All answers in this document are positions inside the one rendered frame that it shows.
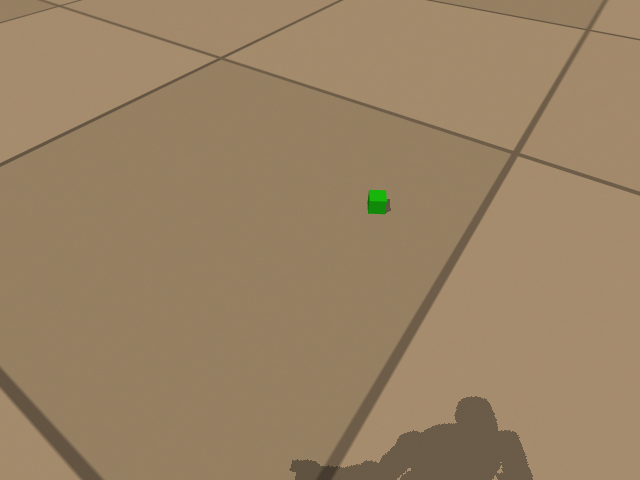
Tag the cube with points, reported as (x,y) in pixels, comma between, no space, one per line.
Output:
(377,201)

